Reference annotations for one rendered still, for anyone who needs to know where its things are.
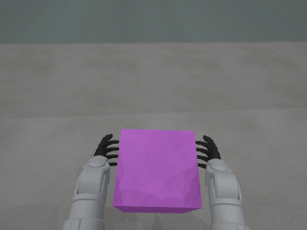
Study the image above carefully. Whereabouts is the carton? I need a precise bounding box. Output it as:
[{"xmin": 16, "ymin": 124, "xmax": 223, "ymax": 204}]
[{"xmin": 112, "ymin": 128, "xmax": 202, "ymax": 214}]

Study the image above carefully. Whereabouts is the left robot forearm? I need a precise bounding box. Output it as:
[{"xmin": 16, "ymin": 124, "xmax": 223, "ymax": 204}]
[{"xmin": 62, "ymin": 155, "xmax": 110, "ymax": 230}]

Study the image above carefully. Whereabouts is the robot left hand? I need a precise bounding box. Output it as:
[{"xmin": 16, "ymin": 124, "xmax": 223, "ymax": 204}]
[{"xmin": 94, "ymin": 134, "xmax": 119, "ymax": 167}]

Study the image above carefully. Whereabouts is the robot right hand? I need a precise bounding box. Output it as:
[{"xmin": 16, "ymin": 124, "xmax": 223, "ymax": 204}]
[{"xmin": 195, "ymin": 135, "xmax": 221, "ymax": 169}]

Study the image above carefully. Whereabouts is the right robot forearm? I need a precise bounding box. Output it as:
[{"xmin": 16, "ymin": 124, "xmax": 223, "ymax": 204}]
[{"xmin": 204, "ymin": 158, "xmax": 251, "ymax": 230}]

